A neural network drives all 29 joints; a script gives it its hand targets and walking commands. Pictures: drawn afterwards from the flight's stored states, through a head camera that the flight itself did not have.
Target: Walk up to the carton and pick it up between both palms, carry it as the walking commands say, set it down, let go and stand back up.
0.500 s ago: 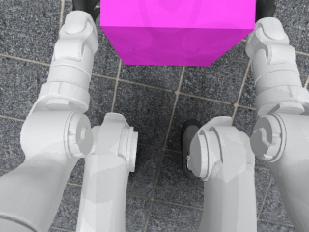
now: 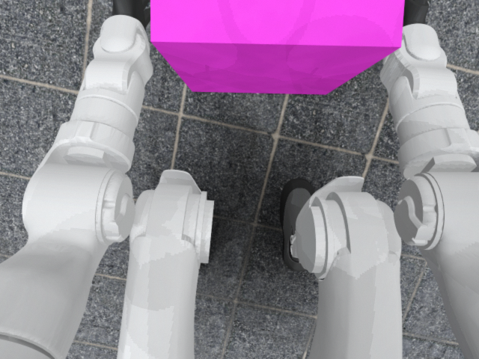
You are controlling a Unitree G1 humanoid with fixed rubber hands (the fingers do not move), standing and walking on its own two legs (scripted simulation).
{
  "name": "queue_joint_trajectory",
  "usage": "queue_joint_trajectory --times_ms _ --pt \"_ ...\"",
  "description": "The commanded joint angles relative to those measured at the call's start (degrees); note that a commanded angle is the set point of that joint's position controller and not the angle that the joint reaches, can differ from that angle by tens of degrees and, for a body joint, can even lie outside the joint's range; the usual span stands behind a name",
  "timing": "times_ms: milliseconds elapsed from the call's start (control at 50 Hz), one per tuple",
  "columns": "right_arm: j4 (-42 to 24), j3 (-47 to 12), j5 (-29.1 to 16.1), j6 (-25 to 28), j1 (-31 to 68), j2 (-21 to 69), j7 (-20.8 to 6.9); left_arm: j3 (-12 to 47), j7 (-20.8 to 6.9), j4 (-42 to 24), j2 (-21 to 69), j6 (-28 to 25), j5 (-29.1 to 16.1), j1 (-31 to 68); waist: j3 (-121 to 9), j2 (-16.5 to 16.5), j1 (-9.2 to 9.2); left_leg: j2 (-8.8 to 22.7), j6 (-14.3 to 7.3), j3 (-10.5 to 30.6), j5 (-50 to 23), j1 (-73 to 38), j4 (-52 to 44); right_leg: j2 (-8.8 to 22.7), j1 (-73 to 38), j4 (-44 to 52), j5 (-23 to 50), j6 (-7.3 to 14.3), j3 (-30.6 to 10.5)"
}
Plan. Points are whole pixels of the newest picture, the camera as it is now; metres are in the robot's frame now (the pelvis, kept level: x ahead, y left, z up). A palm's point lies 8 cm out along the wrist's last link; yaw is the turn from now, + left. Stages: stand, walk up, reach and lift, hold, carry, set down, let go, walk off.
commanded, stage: set down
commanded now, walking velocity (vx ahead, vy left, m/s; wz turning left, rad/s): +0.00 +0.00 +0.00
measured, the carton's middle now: (266, 18) +0.53 -0.03 -0.22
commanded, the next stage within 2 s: let go in 1.76 s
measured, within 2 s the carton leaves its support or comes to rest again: rests again in 0.06 s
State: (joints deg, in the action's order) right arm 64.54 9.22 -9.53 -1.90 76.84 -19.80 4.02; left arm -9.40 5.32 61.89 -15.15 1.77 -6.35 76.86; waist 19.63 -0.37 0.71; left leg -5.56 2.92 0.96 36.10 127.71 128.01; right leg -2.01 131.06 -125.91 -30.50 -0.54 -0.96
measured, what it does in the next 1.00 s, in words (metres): rises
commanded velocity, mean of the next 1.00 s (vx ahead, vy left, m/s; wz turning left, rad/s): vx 0.00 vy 0.00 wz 0.00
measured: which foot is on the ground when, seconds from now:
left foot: down 0.00-1.00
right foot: down 0.00-1.00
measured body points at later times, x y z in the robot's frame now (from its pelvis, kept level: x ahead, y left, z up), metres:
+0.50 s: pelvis +0.00 +0.00 +0.00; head +0.38 -0.01 +0.23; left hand +0.52 +0.19 -0.20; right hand +0.51 -0.23 -0.20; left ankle +0.10 +0.12 -0.33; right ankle +0.12 -0.12 -0.33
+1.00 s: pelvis -0.01 +0.00 +0.10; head +0.37 -0.02 +0.34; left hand +0.53 +0.19 -0.06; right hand +0.52 -0.24 -0.07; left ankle +0.10 +0.12 -0.33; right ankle +0.12 -0.12 -0.33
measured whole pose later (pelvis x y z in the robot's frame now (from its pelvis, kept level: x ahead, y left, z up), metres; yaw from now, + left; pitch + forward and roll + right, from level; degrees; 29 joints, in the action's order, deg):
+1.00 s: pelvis -0.01 +0.00 +0.10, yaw -1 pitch +30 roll +1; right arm 35.5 9.7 -12.5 -16.5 68.4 -25.7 4.0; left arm -9.4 5.5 33.1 -22.7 16.2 -12.7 67.3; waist 30.0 -0.3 0.0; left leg -3.7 2.0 1.1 35.0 105.4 110.5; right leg -2.9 108.9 -108.7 -29.7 -0.2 -1.6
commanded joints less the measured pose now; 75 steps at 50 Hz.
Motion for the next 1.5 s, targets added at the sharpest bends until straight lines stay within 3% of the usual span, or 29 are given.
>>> queue_joint_trajectory --times_ms 0,100,140,180,280,320,400,420,520,580,620,660,700,780,820,840,860,900,920,980,1080,1120,1200,1260,1280,1340,1380,1400,1480 --pt "-10.0 -3.8 -3.4 2.9 13.9 -3.0 0.8 3.0 1.3 -9.2 -4.5 -2.4 -3.0 11.6 -72.3 0.2 -1.51 1.8 -1.3 -2.8 -19.4 -27.0 -12.7 -0.5 -40.7 7.9 19.0 -0.4 1.3" --pt "-17.1 -8.1 -10.0 1.8 16.6 -5.8 2.0 4.7 2.3 -19.7 -7.8 -1.7 -8.0 13.3 -94.3 0.2 -2.75 2.5 -1.1 -2.4 -27.1 -37.3 -11.7 -0.9 -53.7 6.8 26.7 0.7 0.9" --pt "-13.3 -6.5 -7.6 1.3 11.0 -6.9 2.1 8.0 1.4 -19.2 -6.9 -1.1 -11.3 11.0 -96.3 -0.9 3.54 3.3 -0.6 -2.2 -27.8 -36.7 -10.3 -0.1 -56.6 6.2 31.1 1.1 1.5" --pt "-20.9 -5.4 -8.7 1.3 14.5 -7.7 1.7 7.4 0.8 -24.9 -10.4 -1.0 -10.6 12.7 -94.9 1.8 0.87 3.2 -0.8 -2.3 -27.7 -39.4 -11.1 -0.4 -53.7 7.1 29.1 0.8 1.0" --pt "-19.5 -2.7 -7.0 0.5 14.4 -12.9 1.3 3.1 1.4 -25.3 -14.8 -0.4 -8.3 12.5 -90.8 1.4 -0.66 3.9 -0.6 -1.6 -24.6 -37.2 -11.6 0.6 -50.4 5.1 24.4 0.4 1.3" --pt "-15.0 -4.0 -8.9 0.0 12.5 -11.1 0.5 2.1 1.4 -17.8 -15.8 0.1 -7.8 8.5 -87.0 1.4 -3.27 4.5 -0.7 -2.9 -23.4 -35.1 -11.4 1.0 -49.0 5.7 23.2 -0.1 1.4" --pt "-18.9 -1.8 -6.3 0.1 12.1 -15.6 1.0 1.9 0.7 -19.1 -15.9 0.3 -8.8 9.3 -89.2 -2.3 -0.35 4.0 -1.1 -2.9 -22.0 -32.4 -10.8 1.2 -52.9 5.8 23.9 -0.2 1.4" --pt "-17.8 -3.5 -8.4 -0.4 11.6 -12.5 0.6 2.7 0.7 -18.7 -15.7 0.5 -8.2 8.7 -87.5 0.6 -2.09 4.7 -1.3 -3.1 -20.2 -35.3 -11.9 1.0 -49.3 6.5 20.1 -0.3 2.1" --pt "-28.2 0.8 -5.6 -2.8 10.0 -16.1 1.0 2.5 1.1 -28.9 -15.3 3.4 -8.9 7.8 -98.5 0.6 1.35 3.3 -1.2 -3.1 -20.7 -44.2 -14.3 0.8 -53.0 8.9 19.5 0.2 4.5" --pt "-31.9 1.7 -4.4 -4.9 7.5 -17.4 0.9 0.1 1.4 -30.6 -16.1 5.2 -7.9 4.9 -101.3 -0.3 -0.36 2.8 -1.0 -4.3 -22.8 -44.3 -14.7 0.2 -56.5 10.8 21.3 0.6 3.2" --pt "-36.3 2.1 -4.9 -5.7 5.7 -16.8 0.5 0.3 1.4 -36.6 -14.5 6.5 -8.4 4.6 -106.5 -2.5 1.35 2.5 -1.4 -4.0 -24.3 -45.3 -16.6 -0.4 -61.1 11.5 24.6 0.4 4.0" --pt "-40.3 2.8 -3.8 -7.0 7.8 -16.9 0.4 -2.1 1.9 -40.1 -17.3 7.3 -7.1 5.1 -108.2 -2.5 -1.66 1.7 -1.8 -3.9 -25.0 -47.8 -17.2 -0.7 -60.8 12.3 24.1 0.3 3.7" --pt "-38.7 2.7 -3.7 -8.2 4.9 -15.4 0.4 -3.2 1.7 -38.8 -18.0 8.0 -5.9 2.0 -105.3 -1.1 -2.8 1.8 -1.7 -4.6 -23.8 -45.3 -19.2 -0.8 -62.3 14.3 24.6 0.5 3.1" --pt "-35.9 3.6 -2.3 -9.4 3.5 -15.1 0.5 -2.1 0.7 -38.5 -16.8 9.5 -6.7 4.0 -104.4 -2.4 0.61 2.2 -1.7 -3.9 -22.0 -43.6 -23.4 -1.2 -63.8 18.4 24.3 0.7 2.8" --pt "-42.1 2.2 -3.1 -10.0 4.5 -15.0 0.4 -3.5 0.8 -41.6 -18.2 9.7 -5.7 1.8 -111.4 -1.8 -3.8 1.3 -1.9 -5.8 -25.4 -47.1 -23.9 -1.5 -70.7 19.1 27.6 0.2 2.1" --pt "-41.3 2.6 -4.2 -10.3 5.5 -16.1 0.5 -2.3 0.4 -37.5 -16.2 10.6 -6.7 3.0 -108.2 -2.7 -0.86 1.6 -2.0 -5.5 -22.1 -44.2 -24.2 -1.2 -68.4 21.7 24.5 0.8 1.8" --pt "-41.2 3.3 -3.2 -10.6 6.7 -15.8 0.5 -3.6 0.7 -39.2 -19.1 10.7 -5.1 3.8 -109.1 -1.6 -2.93 1.6 -1.8 -4.9 -23.1 -47.0 -25.8 -1.2 -67.5 20.7 25.4 0.2 2.6" --pt "-38.9 3.8 -1.9 -11.6 5.0 -16.6 0.6 -3.6 0.5 -40.9 -18.0 11.4 -5.8 4.5 -109.5 -2.1 -0.96 1.6 -1.5 -5.0 -23.0 -49.0 -27.1 -1.8 -69.0 23.7 23.9 0.6 2.4" --pt "-40.1 2.1 -4.5 -11.9 6.0 -14.6 0.3 -3.3 0.1 -39.1 -17.6 11.5 -6.2 4.2 -107.0 -2.0 -3.2 2.0 -1.8 -5.2 -21.9 -46.1 -27.7 -1.2 -69.2 24.3 23.1 0.7 1.4" --pt "-38.7 4.9 -2.1 -12.5 7.3 -18.8 0.1 -2.2 0.4 -37.8 -17.6 13.0 -6.3 4.6 -108.8 -0.4 -0.45 2.1 -1.2 -4.3 -20.4 -52.8 -31.1 -1.5 -67.2 27.1 19.4 0.7 3.4" --pt "-40.1 5.6 -1.8 -13.9 6.2 -19.3 -0.2 -2.6 0.2 -42.4 -19.0 14.4 -7.0 5.3 -114.2 -1.3 0.26 2.6 -1.2 -3.1 -23.3 -58.7 -35.4 -1.7 -72.3 30.1 22.7 0.8 3.5" --pt "-42.9 3.2 -4.0 -15.2 6.3 -17.4 -0.4 -3.7 -0.1 -41.9 -20.7 15.1 -6.7 2.9 -115.9 -0.8 -3.41 2.0 -1.6 -4.7 -22.9 -60.6 -37.2 -1.9 -76.8 33.0 21.4 0.3 2.7" --pt "-46.3 4.3 -3.6 -16.0 7.8 -19.4 -0.4 -4.3 -0.2 -47.3 -21.4 15.6 -6.7 5.3 -117.6 -1.8 -1.66 1.3 -1.7 -5.0 -24.5 -61.6 -40.6 -2.1 -82.5 37.5 24.6 0.7 1.8" --pt "-42.8 2.1 -4.1 -17.2 5.7 -17.5 -0.2 -5.2 -0.6 -40.0 -22.6 16.4 -5.8 3.9 -113.7 -3.2 -3.42 1.2 -1.7 -5.4 -23.1 -57.7 -43.3 -0.9 -86.9 40.7 24.6 0.0 -0.4" --pt "-44.3 4.4 -3.5 -16.9 4.5 -19.1 -0.2 -3.7 -1.1 -46.2 -21.6 16.3 -7.0 4.6 -115.6 -2.8 -0.55 1.2 -1.7 -4.1 -22.5 -62.5 -45.7 -1.4 -86.0 41.9 24.4 0.2 0.8" --pt "-43.2 5.1 -3.3 -16.6 4.9 -19.4 -0.6 -2.1 -1.9 -43.1 -19.2 16.5 -8.3 2.3 -113.0 -1.5 -0.24 1.5 -1.6 -3.2 -27.3 -65.5 -48.8 -1.4 -86.5 44.6 27.9 0.5 0.8" --pt "-42.2 4.0 -3.2 -16.3 3.0 -18.3 -1.1 -4.3 -1.6 -44.9 -21.8 15.9 -7.4 2.4 -115.8 -2.7 -1.29 1.4 -1.7 -3.3 -27.0 -69.2 -51.1 -1.3 -91.1 46.8 28.0 0.5 0.9" --pt "-42.4 3.2 -3.8 -16.2 5.7 -17.8 -1.3 -4.3 -1.9 -37.6 -22.2 16.1 -7.1 1.5 -111.3 -4.1 -3.39 1.8 -2.3 -2.9 -24.3 -66.9 -51.9 -0.8 -88.2 47.3 24.2 -0.2 0.5" --pt "-43.3 5.1 -2.8 -15.8 2.0 -18.6 -1.7 -3.4 -1.5 -46.8 -21.0 15.3 -6.1 1.3 -115.7 1.5 -1.97 1.2 -1.1 -3.0 -30.4 -76.9 -56.7 -1.6 -93.4 51.6 29.6 0.7 0.6"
